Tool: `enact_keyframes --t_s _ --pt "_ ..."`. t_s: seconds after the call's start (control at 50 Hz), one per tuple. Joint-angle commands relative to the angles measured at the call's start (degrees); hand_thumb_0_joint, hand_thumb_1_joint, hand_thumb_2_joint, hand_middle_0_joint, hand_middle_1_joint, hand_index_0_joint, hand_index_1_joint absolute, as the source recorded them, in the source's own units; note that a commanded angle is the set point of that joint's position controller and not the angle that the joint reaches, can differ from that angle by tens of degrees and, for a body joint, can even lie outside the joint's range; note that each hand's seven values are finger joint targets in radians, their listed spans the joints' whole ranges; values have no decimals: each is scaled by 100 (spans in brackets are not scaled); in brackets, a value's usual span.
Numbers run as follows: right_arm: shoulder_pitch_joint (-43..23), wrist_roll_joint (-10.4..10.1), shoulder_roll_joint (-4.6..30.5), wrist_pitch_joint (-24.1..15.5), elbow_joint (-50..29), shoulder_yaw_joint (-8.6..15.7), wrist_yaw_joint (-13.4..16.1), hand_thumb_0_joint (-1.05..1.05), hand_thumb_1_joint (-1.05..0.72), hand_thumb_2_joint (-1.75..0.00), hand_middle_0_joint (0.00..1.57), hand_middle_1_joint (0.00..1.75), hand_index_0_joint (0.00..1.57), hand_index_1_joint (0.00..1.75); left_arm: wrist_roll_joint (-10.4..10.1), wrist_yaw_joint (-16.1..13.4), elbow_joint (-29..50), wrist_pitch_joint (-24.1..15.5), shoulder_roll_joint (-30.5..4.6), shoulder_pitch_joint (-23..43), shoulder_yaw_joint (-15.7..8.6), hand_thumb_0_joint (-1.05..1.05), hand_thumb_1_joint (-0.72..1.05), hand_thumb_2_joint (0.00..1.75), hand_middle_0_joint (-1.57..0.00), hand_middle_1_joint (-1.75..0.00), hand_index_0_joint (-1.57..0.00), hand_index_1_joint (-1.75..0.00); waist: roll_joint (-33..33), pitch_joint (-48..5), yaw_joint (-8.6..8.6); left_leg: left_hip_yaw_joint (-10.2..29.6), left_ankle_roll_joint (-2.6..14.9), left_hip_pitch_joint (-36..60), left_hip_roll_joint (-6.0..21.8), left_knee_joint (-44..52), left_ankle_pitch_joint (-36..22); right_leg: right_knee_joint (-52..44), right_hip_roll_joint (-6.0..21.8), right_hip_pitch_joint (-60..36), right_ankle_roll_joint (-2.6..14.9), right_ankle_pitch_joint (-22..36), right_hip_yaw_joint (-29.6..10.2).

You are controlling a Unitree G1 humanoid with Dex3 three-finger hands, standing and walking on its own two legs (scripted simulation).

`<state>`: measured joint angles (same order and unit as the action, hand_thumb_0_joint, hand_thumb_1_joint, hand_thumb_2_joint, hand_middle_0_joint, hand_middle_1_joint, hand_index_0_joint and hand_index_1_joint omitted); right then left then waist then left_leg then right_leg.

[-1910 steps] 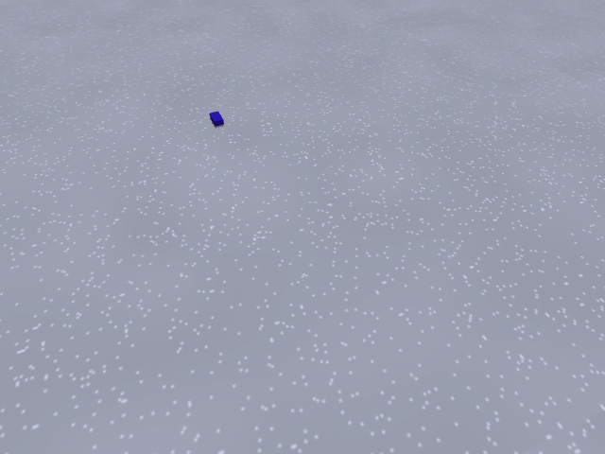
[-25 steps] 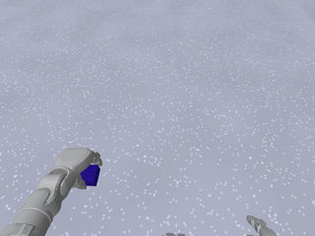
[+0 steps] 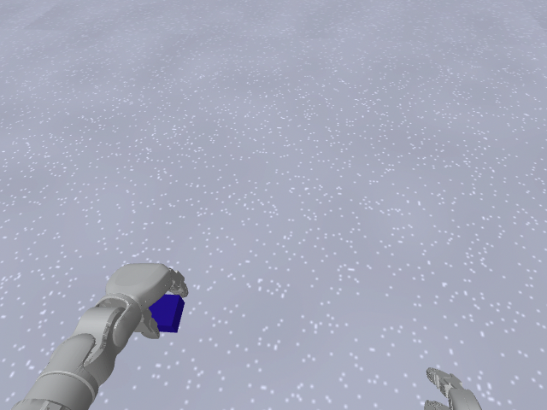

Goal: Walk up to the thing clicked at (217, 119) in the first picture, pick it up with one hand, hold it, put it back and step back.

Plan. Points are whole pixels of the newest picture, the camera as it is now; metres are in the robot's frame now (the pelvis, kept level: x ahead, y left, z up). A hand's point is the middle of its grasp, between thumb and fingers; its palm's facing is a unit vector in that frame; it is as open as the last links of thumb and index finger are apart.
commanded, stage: hold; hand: left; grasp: from above
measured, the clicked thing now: (152, 312) +0.30 +0.23 -0.09
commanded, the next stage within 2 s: crouch in 1.18 s
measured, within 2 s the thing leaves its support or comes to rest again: neither
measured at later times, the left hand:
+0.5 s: hand (154, 317) +0.27 +0.20 -0.03, palm faces -0.47 -0.02 -0.88, open 7.9 cm
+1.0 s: hand (150, 307) +0.28 +0.20 -0.02, palm faces -0.46 -0.03 -0.89, open 7.9 cm
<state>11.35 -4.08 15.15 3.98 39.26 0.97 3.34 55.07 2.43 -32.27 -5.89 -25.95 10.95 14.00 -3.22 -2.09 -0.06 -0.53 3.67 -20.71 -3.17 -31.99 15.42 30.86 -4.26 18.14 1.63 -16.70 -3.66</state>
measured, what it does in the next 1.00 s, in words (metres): stands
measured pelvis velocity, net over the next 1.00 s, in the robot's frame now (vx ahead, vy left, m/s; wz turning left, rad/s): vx -0.01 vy -0.01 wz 0.00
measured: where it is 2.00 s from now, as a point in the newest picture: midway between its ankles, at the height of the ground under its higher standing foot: outside the picture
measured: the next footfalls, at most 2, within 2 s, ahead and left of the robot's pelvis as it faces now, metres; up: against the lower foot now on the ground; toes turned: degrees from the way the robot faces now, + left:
none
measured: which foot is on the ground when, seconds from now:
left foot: down 0.00-1.00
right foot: down 0.00-1.00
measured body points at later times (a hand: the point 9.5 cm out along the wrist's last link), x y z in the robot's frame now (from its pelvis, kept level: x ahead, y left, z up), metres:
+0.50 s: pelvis -0.01 -0.01 +0.01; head +0.00 -0.03 +0.46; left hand +0.29 +0.20 +0.02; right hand +0.14 -0.26 -0.11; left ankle +0.01 +0.08 -0.73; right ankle -0.01 -0.11 -0.73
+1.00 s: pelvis -0.01 -0.01 +0.01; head +0.00 -0.03 +0.46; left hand +0.30 +0.20 +0.03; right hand +0.14 -0.26 -0.11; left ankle +0.01 +0.08 -0.73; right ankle -0.01 -0.11 -0.73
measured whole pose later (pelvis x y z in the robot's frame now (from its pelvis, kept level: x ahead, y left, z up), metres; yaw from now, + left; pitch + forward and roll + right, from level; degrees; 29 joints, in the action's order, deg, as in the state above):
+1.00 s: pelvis -0.01 -0.01 +0.01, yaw +0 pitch +1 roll +0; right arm 9.2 -4.9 15.0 6.0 39.3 0.1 4.6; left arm 54.7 4.0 -32.3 -5.5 -25.8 12.5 14.3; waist -3.1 -0.3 0.0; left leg -0.2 3.1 -14.7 -3.1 -25.8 12.0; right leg 25.5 -4.1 12.6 2.1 -13.6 -3.7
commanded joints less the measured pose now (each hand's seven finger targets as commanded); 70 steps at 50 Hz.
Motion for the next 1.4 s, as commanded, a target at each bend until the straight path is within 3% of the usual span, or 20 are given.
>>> enact_keyframes --t_s 0.0,0.34,0.46,0.5,0.52,0.6,0.62,0.66,0.88,0.92,0.96,1.0,1.04,1.06,1.1,1.18,1.24,1.26,1.3,1.38 --pt "-382 -30 780 -210 -716 235 114 0 -88 -89 20 30 20 30 -26 -217 1063 7 -1187 1641 -645 0 94 25 -117 -29 -123 -23 99 -1433 -29 168 -148 1217 225 355 -1781 -442 43 -177 6 1502 22" --pt "-717 -68 739 -115 -805 141 199 0 -87 -89 20 30 20 30 -47 -139 1304 15 -1181 1773 -622 0 89 19 -112 -27 -118 -21 92 -1087 10 163 -161 1263 205 745 -1013 -804 109 -306 6 901 -46" --pt "-780 -82 708 -110 -832 126 213 0 -88 -89 20 30 20 30 -62 -91 1311 24 -1109 1748 -549 0 87 20 -112 -27 -118 -21 203 -1161 -4 127 -125 1387 191 733 -1266 -835 119 -441 -23 1161 -45" --pt "-793 -92 722 -100 -820 135 220 0 -88 -89 20 30 20 30 -100 -92 1372 20 -1273 1736 -725 0 86 19 -112 -25 -117 -20 156 -1208 65 117 -137 1443 190 772 -1273 -861 119 -521 -17 1131 -31" --pt "-782 -83 709 -99 -824 119 223 0 -88 -89 20 30 20 30 -89 -77 1357 27 -1193 1806 -613 0 85 20 -111 -26 -116 -21 220 -1192 -7 127 -124 1425 198 764 -1268 -862 124 -492 -26 1162 -40" --pt "-827 -91 688 -95 -818 97 231 0 -88 -89 20 30 20 30 -101 -70 1186 64 -1177 1758 -645 0 86 21 -112 -26 -117 -20 209 -1037 46 115 -141 1384 184 827 -1165 -920 127 -466 -19 1033 -34" --pt "-818 -88 685 -95 -821 89 228 0 -88 -89 20 30 20 30 -98 -53 1169 73 -1043 1767 -516 0 85 20 -110 -28 -116 -22 300 -1015 -23 102 -124 1380 173 802 -1144 -945 133 -415 -35 1054 -53" --pt "-826 -91 694 -95 -810 105 231 0 -88 -89 20 30 20 30 -118 -39 1274 67 -1182 1834 -606 0 86 19 -110 -27 -116 -21 253 -1095 26 117 -133 1388 180 813 -1180 -935 146 -506 -28 1073 -41" --pt "-694 -88 715 -75 -731 132 211 0 -89 -89 20 30 20 30 -58 -50 1079 24 -1177 1969 -617 0 83 21 -110 -26 -116 -20 113 -1296 -9 126 -123 1620 204 762 -1745 -868 103 -536 1 1529 5" --pt "-724 -91 718 -63 -738 143 206 0 -89 -89 20 30 20 30 -67 -67 1040 28 -1233 1946 -687 0 83 19 -111 -25 -116 -19 134 -1299 27 160 -141 1596 225 793 -1747 -840 93 -583 11 1508 26" --pt "-703 -101 711 -53 -784 153 199 0 -89 -89 20 30 20 30 -41 -51 838 59 -1137 1710 -620 0 84 21 -112 -24 -117 -19 201 -1179 24 134 -119 1537 212 768 -1764 -862 103 -549 -4 1557 22" --pt "-711 -104 699 -45 -777 137 201 0 -89 -89 20 30 20 30 -46 -29 1084 27 -1120 1984 -512 0 83 19 -110 -24 -115 -19 174 -1221 17 148 -140 1516 199 769 -1668 -867 112 -563 1 1483 13" --pt "-686 -104 716 -55 -793 156 199 0 -89 -90 20 30 20 30 -59 -11 1219 -4 -1180 2037 -554 0 83 18 -110 -23 -115 -18 132 -1319 6 129 -133 1570 186 771 -1655 -890 125 -594 0 1476 -10" --pt "-700 -109 722 -43 -780 156 205 0 -89 -90 20 30 20 30 -63 -12 1051 -9 -1347 2001 -720 0 83 20 -112 -21 -116 -17 64 -1288 60 137 -133 1545 197 791 -1662 -879 125 -594 5 1469 0" --pt "-678 -104 724 -41 -794 140 210 0 -89 -90 20 30 20 30 -114 -2 1160 -33 -1150 2176 -517 0 84 23 -113 -23 -117 -19 182 -1290 -47 180 -138 1577 228 790 -1645 -852 97 -532 2 1453 8" --pt "-668 -103 731 -35 -782 138 210 0 -89 -89 20 30 20 30 -81 -72 1009 -44 -1275 2115 -679 0 84 19 -112 -22 -117 -17 47 -1251 13 211 -158 1551 241 835 -1580 -835 106 -491 30 1362 14" --pt "-679 -106 729 -41 -823 153 204 0 -89 -90 20 30 20 30 -52 -110 992 -17 -1095 1983 -551 0 83 20 -112 -22 -116 -18 107 -1218 20 250 -178 1517 257 864 -1526 -826 112 -513 32 1341 13" --pt "-679 -115 737 -35 -810 162 203 0 -92 -91 20 30 20 30 -34 -124 882 1 -1170 1830 -661 0 87 12 -109 -30 -118 -22 117 -1191 98 264 -193 1459 264 871 -1506 -826 105 -547 46 1286 31" --pt "-668 -99 729 -23 -810 168 194 0 -88 -90 20 30 20 30 -19 -106 923 -8 -1192 1882 -641 0 71 25 -100 -25 -104 -22 134 -1253 47 267 -180 1480 273 836 -1589 -793 111 -532 35 1363 29" --pt "-601 -112 723 -3 -766 164 204 0 -88 -90 20 30 20 30 2 -170 715 -77 -990 1858 -462 0 62 27 -97 -25 -100 -22 394 -1106 -54 231 -152 1356 239 699 -1555 -746 108 -325 7 1372 32"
